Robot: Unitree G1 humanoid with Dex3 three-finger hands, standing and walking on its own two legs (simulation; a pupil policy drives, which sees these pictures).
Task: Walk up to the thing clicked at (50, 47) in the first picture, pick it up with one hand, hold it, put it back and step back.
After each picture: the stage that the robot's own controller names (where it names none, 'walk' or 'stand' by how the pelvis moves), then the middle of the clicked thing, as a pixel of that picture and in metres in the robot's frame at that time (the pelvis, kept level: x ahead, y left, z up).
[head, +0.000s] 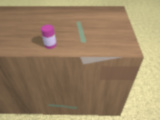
stand; (48, 37) +0.72 +0.23 -0.03
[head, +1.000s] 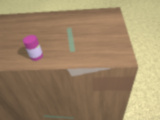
walk; (33, 48) +0.61 +0.31 -0.01
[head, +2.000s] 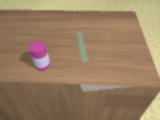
stand; (40, 56) +0.51 +0.22 +0.00
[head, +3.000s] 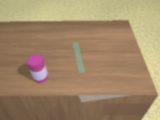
stand; (38, 69) +0.48 +0.23 -0.03
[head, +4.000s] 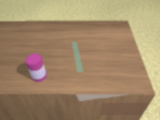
stand; (36, 68) +0.49 +0.24 -0.03
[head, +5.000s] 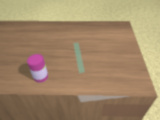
stand; (38, 68) +0.48 +0.23 -0.03
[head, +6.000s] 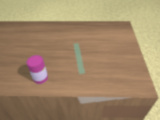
stand; (38, 70) +0.48 +0.23 -0.03
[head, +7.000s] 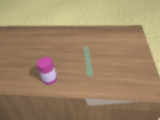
rise first; (47, 71) +0.48 +0.23 -0.02
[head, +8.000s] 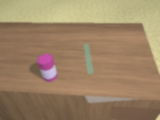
go down; (47, 68) +0.49 +0.22 -0.02
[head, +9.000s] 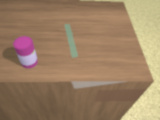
go down; (26, 53) +0.51 +0.21 +0.00
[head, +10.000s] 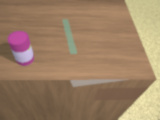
go down; (22, 49) +0.50 +0.21 +0.03
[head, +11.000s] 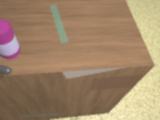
close in; (5, 40) +0.49 +0.23 +0.06
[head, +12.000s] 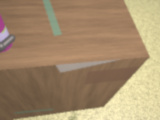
close; out of the picture +0.51 +0.23 +0.07
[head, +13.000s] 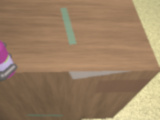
lift; out of the picture +0.41 +0.26 +0.06
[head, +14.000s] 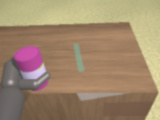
lift; (32, 69) +0.33 +0.17 +0.17
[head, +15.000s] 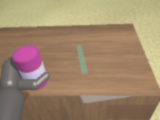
hold; (32, 68) +0.33 +0.17 +0.18
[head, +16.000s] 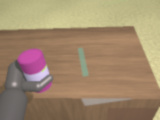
hold; (36, 71) +0.33 +0.16 +0.17
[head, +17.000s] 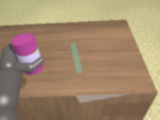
crouch; (28, 54) +0.40 +0.19 +0.16
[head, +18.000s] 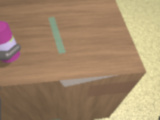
lower; (3, 42) +0.48 +0.23 +0.08
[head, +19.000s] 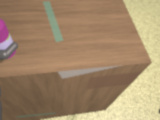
lower; out of the picture +0.49 +0.22 +0.06
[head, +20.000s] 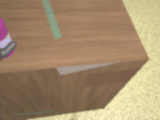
lower; out of the picture +0.49 +0.22 +0.07
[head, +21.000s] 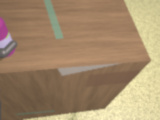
lower; out of the picture +0.49 +0.23 +0.07
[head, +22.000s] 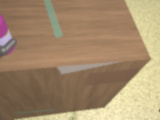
rest; out of the picture +0.50 +0.22 +0.07
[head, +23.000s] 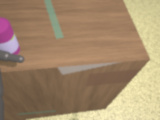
withdraw; (4, 39) +0.49 +0.21 +0.06
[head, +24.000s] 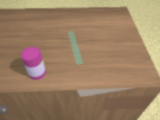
sink last; (34, 64) +0.45 +0.20 +0.03
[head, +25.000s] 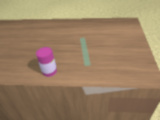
stand; (47, 62) +0.50 +0.21 +0.03
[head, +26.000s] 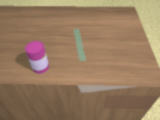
stand; (37, 58) +0.47 +0.21 +0.04
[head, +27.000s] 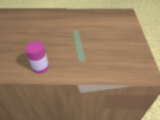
stand; (38, 58) +0.48 +0.21 +0.04
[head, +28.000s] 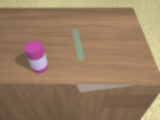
stand; (37, 57) +0.48 +0.22 +0.04
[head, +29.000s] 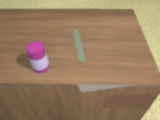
stand; (38, 58) +0.48 +0.21 +0.04
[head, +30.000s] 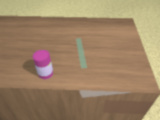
stand; (43, 65) +0.48 +0.21 -0.01
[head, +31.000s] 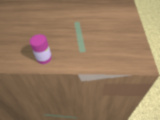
walk; (41, 49) +0.52 +0.21 -0.01
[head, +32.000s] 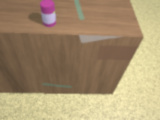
walk; (48, 13) +0.74 +0.22 -0.01
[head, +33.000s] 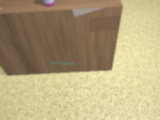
stand; out of the picture +1.04 +0.32 -0.01
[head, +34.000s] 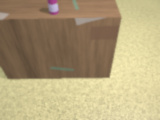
stand; (53, 5) +1.09 +0.27 -0.03
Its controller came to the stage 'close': yes
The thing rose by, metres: 0.21
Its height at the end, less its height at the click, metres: +0.00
